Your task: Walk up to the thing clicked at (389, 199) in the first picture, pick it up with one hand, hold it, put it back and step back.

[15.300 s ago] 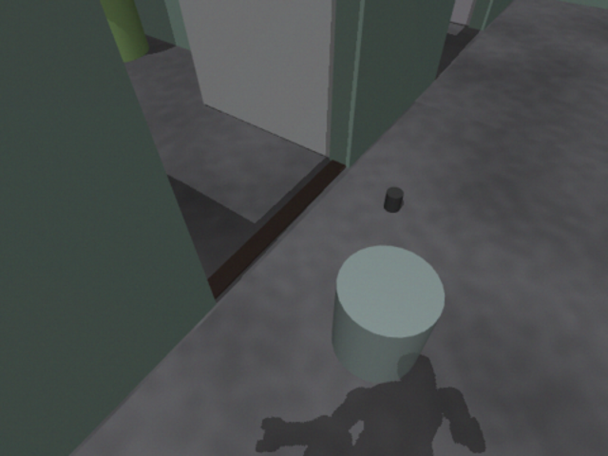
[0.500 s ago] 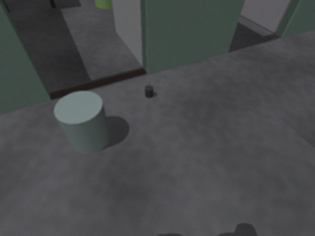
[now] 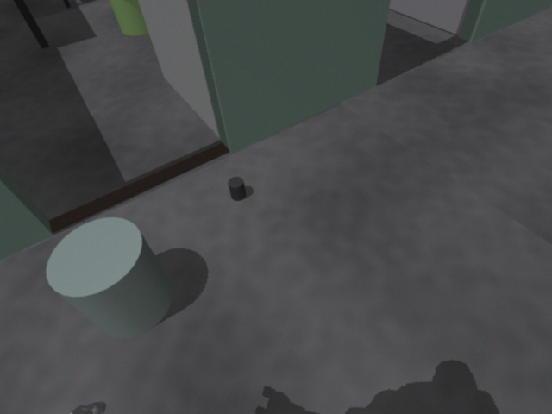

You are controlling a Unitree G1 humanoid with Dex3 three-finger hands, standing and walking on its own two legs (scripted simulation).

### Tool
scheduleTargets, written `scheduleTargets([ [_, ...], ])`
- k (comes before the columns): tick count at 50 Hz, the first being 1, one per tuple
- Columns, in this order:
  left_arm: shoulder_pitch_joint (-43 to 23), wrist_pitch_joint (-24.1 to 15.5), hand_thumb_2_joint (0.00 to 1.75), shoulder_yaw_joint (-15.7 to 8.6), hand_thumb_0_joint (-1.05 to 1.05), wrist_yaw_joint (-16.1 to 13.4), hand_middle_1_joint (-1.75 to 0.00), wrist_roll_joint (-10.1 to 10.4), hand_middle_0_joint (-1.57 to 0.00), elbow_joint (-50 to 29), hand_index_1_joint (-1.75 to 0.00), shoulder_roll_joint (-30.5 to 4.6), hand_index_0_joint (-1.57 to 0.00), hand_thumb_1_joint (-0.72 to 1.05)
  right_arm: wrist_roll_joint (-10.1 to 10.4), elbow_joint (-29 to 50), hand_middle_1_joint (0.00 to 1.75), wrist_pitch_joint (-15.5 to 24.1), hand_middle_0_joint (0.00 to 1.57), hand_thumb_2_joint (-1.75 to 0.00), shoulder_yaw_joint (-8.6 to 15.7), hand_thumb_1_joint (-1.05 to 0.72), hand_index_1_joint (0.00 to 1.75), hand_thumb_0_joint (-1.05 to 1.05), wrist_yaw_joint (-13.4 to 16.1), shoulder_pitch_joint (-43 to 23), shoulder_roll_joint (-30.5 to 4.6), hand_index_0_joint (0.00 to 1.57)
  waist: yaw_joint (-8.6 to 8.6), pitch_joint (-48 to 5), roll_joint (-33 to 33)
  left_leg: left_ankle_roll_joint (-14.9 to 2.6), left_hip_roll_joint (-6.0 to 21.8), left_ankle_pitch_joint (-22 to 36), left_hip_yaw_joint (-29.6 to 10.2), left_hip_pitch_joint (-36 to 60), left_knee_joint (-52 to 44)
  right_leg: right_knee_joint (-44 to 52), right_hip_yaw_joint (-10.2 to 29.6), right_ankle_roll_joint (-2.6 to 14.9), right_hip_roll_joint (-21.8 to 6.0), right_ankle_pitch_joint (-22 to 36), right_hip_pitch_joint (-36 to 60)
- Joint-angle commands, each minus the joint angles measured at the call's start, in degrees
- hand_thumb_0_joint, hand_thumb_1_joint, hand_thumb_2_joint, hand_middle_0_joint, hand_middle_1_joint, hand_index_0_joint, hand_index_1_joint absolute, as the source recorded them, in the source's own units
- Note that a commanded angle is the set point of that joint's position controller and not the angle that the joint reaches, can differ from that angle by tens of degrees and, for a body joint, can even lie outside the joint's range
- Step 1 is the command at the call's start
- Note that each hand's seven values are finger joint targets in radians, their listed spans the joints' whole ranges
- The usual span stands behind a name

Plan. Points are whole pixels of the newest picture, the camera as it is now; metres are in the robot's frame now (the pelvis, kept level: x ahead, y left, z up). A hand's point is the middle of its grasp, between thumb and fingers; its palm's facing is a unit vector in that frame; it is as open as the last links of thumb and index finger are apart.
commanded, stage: walk up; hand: left
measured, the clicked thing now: (237, 188) +1.21 +0.24 -0.71
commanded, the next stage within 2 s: none
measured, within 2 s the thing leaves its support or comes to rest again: neither
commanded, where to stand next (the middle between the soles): +0.84 -0.01 m, yaw +1 degrees
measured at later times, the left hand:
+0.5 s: hand (123, 361) +0.25 +0.31 -0.15, palm faces -0.01 -0.94 -0.35, open 7.4 cm
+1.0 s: hand (173, 226) +0.51 +0.25 -0.10, palm faces +0.00 -0.92 -0.40, open 7.4 cm
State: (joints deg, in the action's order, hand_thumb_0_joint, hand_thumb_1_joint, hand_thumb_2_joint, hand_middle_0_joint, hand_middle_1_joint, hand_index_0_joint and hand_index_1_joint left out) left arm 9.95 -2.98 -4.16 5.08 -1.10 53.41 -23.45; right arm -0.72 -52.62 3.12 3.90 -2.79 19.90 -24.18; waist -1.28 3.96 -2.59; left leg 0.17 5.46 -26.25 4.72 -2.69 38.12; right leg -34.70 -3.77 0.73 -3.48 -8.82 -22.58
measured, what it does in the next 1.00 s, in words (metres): walks ahead: left foot, then right foot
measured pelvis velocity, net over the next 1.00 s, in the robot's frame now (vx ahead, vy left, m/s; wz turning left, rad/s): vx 0.44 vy -0.02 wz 0.00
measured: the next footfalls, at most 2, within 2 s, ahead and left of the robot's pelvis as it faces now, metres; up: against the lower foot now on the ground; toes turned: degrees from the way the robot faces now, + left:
left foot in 0.40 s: +0.35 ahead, +0.14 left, +0.00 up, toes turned +7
right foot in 0.82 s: +0.52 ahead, -0.15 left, +0.00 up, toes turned -5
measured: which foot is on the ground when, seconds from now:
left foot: up 0.00-0.38, down 0.40-0.86, up 0.88-1.00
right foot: down 0.00-0.42, up 0.44-0.80, down 0.82-1.00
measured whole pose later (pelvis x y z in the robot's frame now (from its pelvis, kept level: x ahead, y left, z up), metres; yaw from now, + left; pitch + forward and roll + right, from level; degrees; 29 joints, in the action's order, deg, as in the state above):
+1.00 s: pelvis +0.44 -0.02 +0.01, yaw +0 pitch -3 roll +1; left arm 15.2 -4.5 -2.4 3.0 0.0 49.2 -21.8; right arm 0.2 -51.2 2.2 2.8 -2.7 17.1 -25.3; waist 1.1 4.1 -3.5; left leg -1.4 3.2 -21.5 0.2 -23.5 60.5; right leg -31.3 -4.1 1.1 -3.0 -13.1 -15.5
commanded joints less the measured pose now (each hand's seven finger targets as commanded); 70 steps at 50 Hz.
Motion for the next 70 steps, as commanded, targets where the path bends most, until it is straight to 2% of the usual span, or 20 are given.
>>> scheduleTargets([
  [1, 11.55, -2.11, 0.9, -5.42, 0.0, -2.3, -0.3, 1.56, -0.2, -3.35, -0.3, -20.89, -0.2, 0.9, 0.63, 5.69, 0.3, 1.54, 0.2, -0.9, 2.78, -0.9, 0.3, 0.0, 1.53, -3.12, -13.33, 0.2, 7.48, -5.8, 10.76, -2.48, -3.22, -0.81, -8.96, -33.27, 33.5, 20.14, 36.23, 13.98, -20.34, -17.52, 26.82],
  [6, 5.06, -2.91, 0.9, -3.49, 0.0, -2.8, -0.3, 1.14, -0.2, -6.27, -0.3, -14.67, -0.2, 0.9, 0.24, 3.22, 0.3, 0.94, 0.2, -0.9, 2.54, -0.9, 0.3, 0.0, -0.31, 0.91, -10.77, 0.2, 2.56, -0.45, 11.78, -1.34, -0.03, 9.88, -6.82, -27.75, 21.26, 21.9, 13.51, 11.48, -11.55, -8.15, 12.6],
  [14, 6.75, -3.2, 0.9, -3.65, 0.0, -2.08, -0.3, 0.6, -0.2, -8.34, -0.3, -15.63, -0.2, 0.9, -0.66, 6.58, 0.3, 1.83, 0.2, -0.9, 2.85, -0.9, 0.3, 0.0, -1.84, -8.51, -8.67, 0.2, 4.59, 0.05, 8.73, -0.07, -0.09, 19.19, -1.25, -22.37, -3.6, 19.38, 5.62, 10.75, -10.36, -4.61, 12.37],
  [19, 5.79, -2.43, 0.9, -2.2, 0.0, -2.37, -0.3, 0.34, -0.2, -9.32, -0.3, -14.01, -0.2, 0.9, -0.92, 3.09, 0.3, 2.6, 0.2, -0.9, 4.77, -0.9, 0.3, 0.0, -0.77, 3.37, -12.98, 0.2, -3.15, -5.95, -0.72, -3.61, -3.49, 13.82, -0.3, 2.07, -7.29, -2.49, 1.77, 7.38, -6.87, 4.9, 3.25],
  [20, 8.67, -2.15, 0.9, -0.88, 0.0, -2.74, -0.3, 1.23, -0.2, -9.33, -0.3, -10.62, -0.2, 0.9, -1.92, 2.43, 0.3, 3.0, 0.2, -0.9, 6.03, -0.9, 0.3, 0.0, 0.01, 9.31, -16.9, 0.2, -5.61, -9.64, -11.45, -7.32, 5.53, 3.64, -14.17, 8.9, -14.58, -21.23, -2.23, 4.59, -1.52, 0.87, -4.12],
  [21, 10.25, -1.8, 0.9, -0.95, 0.0, -2.9, -0.3, 1.92, -0.2, -9.29, -0.3, -9.76, -0.2, 0.9, -1.41, 4.26, 0.3, 3.28, 0.2, -0.9, 6.8, -0.9, 0.3, 0.0, 0.44, 9.52, -20.77, 0.2, -5.05, -8.66, -14.04, -12.12, 18.47, -4.05, -41.92, 12.52, -24.45, -30.36, 1.85, 2.23, 6.92, -19.83, -16.9],
  [22, 8.05, -1.58, 0.9, -1.72, 0.0, -3.72, -0.3, 1.21, -0.2, -8.18, -0.3, -15.04, -0.2, 0.9, 0.71, 4.97, 0.3, 3.03, 0.2, -0.9, 7.11, -0.9, 0.3, 0.0, 0.51, 6.63, -21.12, 0.2, -4.57, -7.43, -5.87, -15.92, 20.67, -4.53, -43.73, 7.34, -24.89, -35.15, 8.86, 2.96, 2.67, -20.3, -16.09],
  [26, 12.31, -1.04, 0.9, -1.54, 0.0, -2.76, -0.3, 1.6, -0.2, -4.31, -0.3, -13.89, -0.2, 0.9, 1.1, 6.98, 0.3, 3.26, 0.2, -0.9, 3.74, -0.9, 0.3, 0.0, 1.1, -2.49, -13.91, 0.2, 1.27, -0.42, -5.48, -10.33, 11.15, 11.63, -15.87, -6.83, -24.2, -27.05, 8.68, 1.57, -2.31, -10.31, -9.53],
  [32, 6.42, -0.42, 0.9, -1.5, 0.0, -0.64, -0.3, 0.36, -0.2, -6.39, -0.3, -11.63, -0.2, 0.9, 0.49, 8.25, 0.3, 3.66, 0.2, -0.9, 3.97, -0.9, 0.3, 0.0, 0.87, -2.1, -15.54, 0.2, -0.17, 0.24, -6.18, -13.77, 11.39, 8.72, -10.79, -6.28, -25.93, -11.05, 4.03, -0.79, -4.22, -5.84, -8.5],
  [40, 8.25, -1.86, 0.9, -3.0, 0.0, -0.87, -0.3, 0.2, -0.2, -4.37, -0.3, -12.08, -0.2, 0.9, 0.49, 9.07, 0.3, 2.31, 0.2, -0.9, 3.19, -0.9, 0.3, 0.0, 0.82, -3.96, -14.06, 0.2, 3.99, -3.11, -0.23, -8.81, 6.76, 15.22, -4.17, -13.25, -9.84, 4.1, -1.36, 1.1, 1.14, -0.4, 13.77],
  [41, 13.77, -2.43, 0.9, -4.04, 0.0, -1.54, -0.3, 0.16, -0.2, -2.92, -0.3, -13.93, -0.2, 0.9, 0.32, 8.83, 0.3, 2.17, 0.2, -0.9, 2.16, -0.9, 0.3, 0.0, 0.84, -1.71, -11.44, 0.2, 6.56, -7.26, 6.97, -7.26, 3.3, 18.93, -1.12, -15.63, 3.7, 6.94, 0.38, 2.08, 1.1, -4.39, 22.54],
  [42, 18.85, -2.95, 0.9, -5.73, 0.0, -2.45, -0.3, -0.12, -0.2, -2.6, -0.3, -19.31, -0.2, 0.9, 0.58, 9.99, 0.3, 2.2, 0.2, -0.9, 0.62, -0.9, 0.3, 0.0, 0.86, 0.28, -6.75, 0.2, 8.3, -9.33, 21.28, -4.09, -2.35, 7.96, 2.07, -25.65, 20.8, 13.59, 19.2, 5.12, -11.23, -15.63, 28.3],
  [43, 18.3, -2.89, 0.9, -5.78, 0.0, -2.6, -0.3, 0.6, -0.2, -3.52, -0.3, -22.81, -0.2, 0.9, 0.85, 9.94, 0.3, 1.82, 0.2, -0.9, 1.41, -0.9, 0.3, 0.0, 1.21, -1.34, -10.48, 0.2, 8.32, -7.2, 20.3, -2.79, -7.04, -4.36, -1.27, -36.0, 27.63, 21.62, 40.66, 12.47, -20.98, -18.79, 29.21],
  [45, 12.5, -2.59, 0.9, -4.65, 0.0, -3.1, -0.3, 1.84, -0.2, -5.49, -0.3, -19.23, -0.2, 0.9, 1.23, 7.05, 0.3, 1.2, 0.2, -0.9, 2.14, -0.9, 0.3, 0.0, 1.66, -2.28, -12.96, 0.2, 5.92, -1.83, 8.88, -2.36, -2.21, 1.02, -9.99, -34.45, 30.88, 19.42, 30.78, 13.44, -18.84, -10.2, 20.47],
  [49, 6.66, -2.76, 0.9, -3.13, 0.0, -3.28, -0.3, 1.1, -0.2, -7.49, -0.3, -15.41, -0.2, 0.9, 0.67, 4.12, 0.3, 0.61, 0.2, -0.9, 2.24, -0.9, 0.3, 0.0, 0.11, 1.6, -11.28, 0.2, 1.96, 0.06, 12.54, -1.08, -0.01, 7.48, -5.66, -26.71, 18.9, 20.23, 12.27, 11.55, -10.9, -5.65, 9.47],
  [56, 7.74, -2.86, 0.9, -3.38, 0.0, -2.73, -0.3, 0.39, -0.2, -9.6, -0.3, -16.37, -0.2, 0.9, -0.33, 6.71, 0.3, 1.41, 0.2, -0.9, 2.56, -0.9, 0.3, 0.0, -1.2, -5.81, -9.62, 0.2, 3.97, -0.58, 11.12, -0.33, -0.22, 13.58, -2.45, -21.74, -0.7, 18.86, 9.38, 12.08, -12.03, -12.08, 8.71],
  [60, 5.42, -2.09, 0.9, -2.37, 0.0, -2.66, -0.3, 0.47, -0.2, -10.12, -0.3, -15.26, -0.2, 0.9, -0.6, 4.55, 0.3, 2.28, 0.2, -0.9, 3.5, -0.9, 0.3, 0.0, -0.59, 0.38, -10.72, 0.2, -0.95, -2.27, 6.0, -1.58, -3.52, 15.01, 0.89, -6.14, -5.53, 8.12, 5.57, 8.88, -9.78, -11.48, 1.15],
  [61, 7.16, -1.98, 0.9, -1.33, 0.0, -2.7, -0.3, 0.2, -0.2, -10.38, -0.3, -12.52, -0.2, 0.9, -0.55, 2.93, 0.3, 2.7, 0.2, -0.9, 4.35, -0.9, 0.3, 0.0, 0.07, 5.79, -13.34, 0.2, -3.67, -5.8, -1.47, -3.29, -3.07, 9.57, -2.72, 3.65, -8.39, -4.49, 3.23, 7.19, -7.11, -4.7, -3.04],
  [63, 9.6, -1.32, 0.9, -1.18, 0.0, -3.44, -0.3, 1.2, -0.2, -9.57, -0.3, -11.51, -0.2, 0.9, -0.08, 5.24, 0.3, 3.2, 0.2, -0.9, 6.03, -0.9, 0.3, 0.0, 0.89, 8.56, -20.83, 0.2, -4.35, -5.77, -11.67, -13.52, 19.45, -5.21, -43.82, 6.42, -25.69, -30.74, 2.99, 2.26, 4.7, -22.02, -17.81],
  [70, 11.94, -0.06, 0.9, -1.52, 0.0, -2.46, -0.3, 1.15, -0.2, -4.82, -0.3, -12.27, -0.2, 0.9, 0.4, 7.52, 0.3, 3.32, 0.2, -0.9, 3.48, -0.9, 0.3, 0.0, 1.5, -0.54, -14.29, 0.2, 0.89, -0.57, -7.67, -11.33, 9.58, 14.27, -13.26, -7.64, -23.61, -21.47, 6.14, -0.1, -2.26, -8.88, -8.17],
])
